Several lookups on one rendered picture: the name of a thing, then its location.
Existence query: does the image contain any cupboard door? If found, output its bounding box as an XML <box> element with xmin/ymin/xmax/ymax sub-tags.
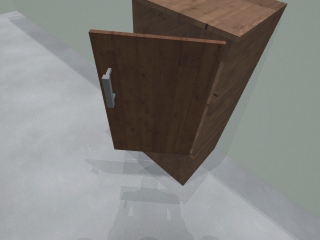
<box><xmin>88</xmin><ymin>29</ymin><xmax>227</xmax><ymax>156</ymax></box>

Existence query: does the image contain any handle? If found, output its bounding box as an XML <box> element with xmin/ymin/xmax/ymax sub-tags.
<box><xmin>101</xmin><ymin>68</ymin><xmax>116</xmax><ymax>108</ymax></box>

